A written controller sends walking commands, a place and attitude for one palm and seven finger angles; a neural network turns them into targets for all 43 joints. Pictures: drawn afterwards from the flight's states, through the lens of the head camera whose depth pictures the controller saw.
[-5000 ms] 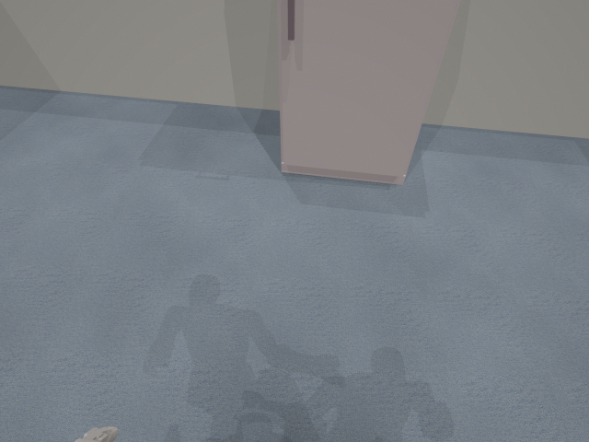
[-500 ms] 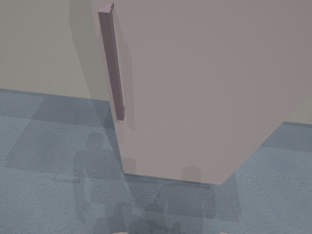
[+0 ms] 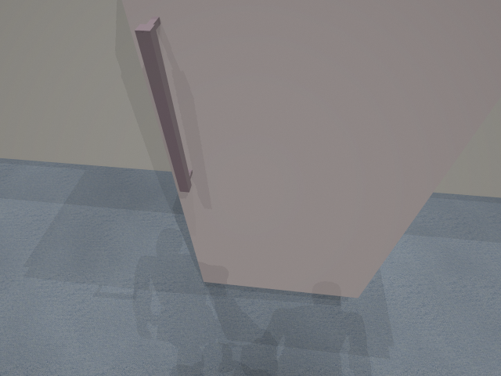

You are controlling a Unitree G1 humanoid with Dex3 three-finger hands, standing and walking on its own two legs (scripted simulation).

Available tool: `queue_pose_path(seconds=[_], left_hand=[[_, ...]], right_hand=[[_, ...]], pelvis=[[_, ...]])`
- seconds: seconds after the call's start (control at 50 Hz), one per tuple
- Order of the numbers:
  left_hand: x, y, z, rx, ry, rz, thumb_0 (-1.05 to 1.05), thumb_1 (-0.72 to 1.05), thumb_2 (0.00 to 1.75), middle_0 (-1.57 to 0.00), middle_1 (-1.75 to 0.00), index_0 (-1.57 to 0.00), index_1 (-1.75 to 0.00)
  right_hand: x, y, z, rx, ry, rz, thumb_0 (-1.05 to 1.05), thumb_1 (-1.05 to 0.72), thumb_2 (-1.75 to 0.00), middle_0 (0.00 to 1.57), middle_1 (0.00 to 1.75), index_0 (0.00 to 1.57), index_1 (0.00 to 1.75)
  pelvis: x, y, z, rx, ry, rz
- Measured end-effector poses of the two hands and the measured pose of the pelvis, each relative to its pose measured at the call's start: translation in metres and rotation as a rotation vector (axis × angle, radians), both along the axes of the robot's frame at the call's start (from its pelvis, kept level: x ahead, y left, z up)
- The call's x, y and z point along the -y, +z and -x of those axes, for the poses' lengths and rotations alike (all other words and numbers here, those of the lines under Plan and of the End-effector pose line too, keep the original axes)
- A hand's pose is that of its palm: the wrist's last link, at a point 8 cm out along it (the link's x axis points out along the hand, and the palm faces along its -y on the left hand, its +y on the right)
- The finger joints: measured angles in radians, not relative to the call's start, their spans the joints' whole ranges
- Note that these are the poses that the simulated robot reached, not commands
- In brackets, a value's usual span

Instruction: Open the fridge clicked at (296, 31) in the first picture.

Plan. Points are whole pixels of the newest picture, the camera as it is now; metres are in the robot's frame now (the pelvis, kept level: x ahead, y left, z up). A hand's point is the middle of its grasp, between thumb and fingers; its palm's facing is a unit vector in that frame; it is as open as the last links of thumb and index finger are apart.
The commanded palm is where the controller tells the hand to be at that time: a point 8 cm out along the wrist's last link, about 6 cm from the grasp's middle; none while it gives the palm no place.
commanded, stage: come to a stop and stand still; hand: left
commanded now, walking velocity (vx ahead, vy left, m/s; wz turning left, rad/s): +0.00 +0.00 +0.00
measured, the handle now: (173, 120) +0.52 +0.19 +0.13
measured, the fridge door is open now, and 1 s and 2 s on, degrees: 0 0 0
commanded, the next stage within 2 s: look again from close up in 0.80 s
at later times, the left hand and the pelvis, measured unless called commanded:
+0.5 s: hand out of the picture -0.01 +0.18 -0.18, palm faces +0.03 -0.99 -0.16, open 7.4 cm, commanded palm none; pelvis +0.01 +0.03 +0.00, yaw -1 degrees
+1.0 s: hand out of the picture +0.04 +0.20 -0.18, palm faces +0.01 -0.98 -0.22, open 7.4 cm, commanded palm none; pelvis +0.02 +0.01 +0.00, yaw +0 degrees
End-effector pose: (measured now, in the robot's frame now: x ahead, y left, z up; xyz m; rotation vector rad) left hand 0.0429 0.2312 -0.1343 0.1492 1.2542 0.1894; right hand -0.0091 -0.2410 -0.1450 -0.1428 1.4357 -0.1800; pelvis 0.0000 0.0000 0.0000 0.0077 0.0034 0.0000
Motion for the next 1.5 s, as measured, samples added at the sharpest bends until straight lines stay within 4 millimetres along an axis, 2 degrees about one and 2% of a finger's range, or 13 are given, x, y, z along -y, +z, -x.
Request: queue_pose_path(seconds=[0.08,0.16,0.3,0.4,0.5,0.62,0.92,1.08,1.26,1.38,1.5], left_hand=[[-0.011,-0.012,0.018,-0.056,0.025,0.023,0.0,0.91,0.89,-0.21,-0.3,-0.2,-0.3],[-0.017,-0.015,0.033,-0.111,0.024,0.037,0.0,0.91,0.89,-0.2,-0.3,-0.2,-0.3],[-0.017,-0.014,0.053,-0.173,0.021,0.046,0.0,0.91,0.89,-0.2,-0.3,-0.19,-0.29],[-0.012,-0.013,0.061,-0.202,0.022,0.056,0.0,0.9,0.89,-0.2,-0.3,-0.19,-0.29],[-0.004,-0.014,0.061,-0.221,0.015,0.072,0.0,0.9,0.89,-0.2,-0.3,-0.19,-0.29],[0.002,-0.016,0.051,-0.207,0.008,0.082,0.0,0.9,0.89,-0.2,-0.3,-0.19,-0.3],[-0.008,-0.012,0.022,-0.145,-0.023,0.033,0.01,0.91,0.89,-0.2,-0.3,-0.19,-0.3],[-0.031,-0.006,-0.004,0.002,-0.042,-0.038,0.0,0.9,0.89,-0.21,-0.3,-0.2,-0.3],[-0.054,0.012,-0.027,0.125,-0.075,-0.094,0.0,0.9,0.89,-0.21,-0.3,-0.2,-0.3],[-0.067,0.023,-0.025,0.152,-0.089,-0.122,0.0,0.9,0.89,-0.21,-0.3,-0.2,-0.3],[-0.074,0.024,-0.01,0.115,-0.09,-0.134,0.0,0.9,0.89,-0.21,-0.3,-0.2,-0.3]], right_hand=[[-0.018,0.003,0.018,-0.029,0.005,0.013,0.0,-0.91,-0.9,0.19,0.3,0.2,0.3],[-0.04,0.006,0.025,-0.04,-0.001,-0.01,0.01,-0.91,-0.9,0.19,0.3,0.2,0.3],[-0.069,0.001,0.013,-0.007,-0.01,-0.062,0.01,-0.91,-0.9,0.2,0.3,0.2,0.3],[-0.07,-0.001,0.008,-0.007,-0.013,-0.062,0.02,-0.92,-0.9,0.2,0.3,0.21,0.3],[-0.066,0.0,0.003,0.0,-0.022,-0.05,0.01,-0.92,-0.9,0.2,0.3,0.21,0.3],[-0.06,0.001,-0.002,0.003,-0.024,-0.034,0.01,-0.91,-0.9,0.2,0.3,0.2,0.3],[-0.048,0.0,-0.011,0.011,-0.014,-0.033,0.0,-0.91,-0.9,0.19,0.3,0.2,0.3],[-0.012,0.0,-0.035,0.155,0.005,0.039,0.0,-0.9,-0.9,0.2,0.3,0.21,0.3],[0.02,0.018,-0.062,0.28,0.061,0.106,0.01,-0.91,-0.9,0.2,0.3,0.2,0.3],[0.03,0.028,-0.064,0.302,0.096,0.122,0.01,-0.91,-0.9,0.2,0.3,0.2,0.3],[0.032,0.029,-0.052,0.265,0.109,0.12,0.01,-0.9,-0.9,0.2,0.3,0.21,0.3]], pelvis=[[-0.011,-0.003,0.005,0.001,0.004,0.008],[-0.018,0.001,0.004,0.01,-0.001,0.003],[-0.025,0.002,-0.001,0.022,-0.009,0.005],[-0.028,0.002,-0.006,0.023,-0.014,0.006],[-0.028,0.002,-0.01,0.019,-0.02,0.007],[-0.025,0.002,-0.015,0.02,-0.019,0.009],[-0.017,0.002,-0.02,0.025,-0.012,0.01],[-0.014,-0.007,-0.013,0.042,0.001,0.008],[-0.014,-0.005,0.004,0.066,-0.003,0.006],[-0.014,-0.002,0.016,0.068,0.0,0.003],[-0.015,0.001,0.022,0.06,0.002,0.0]])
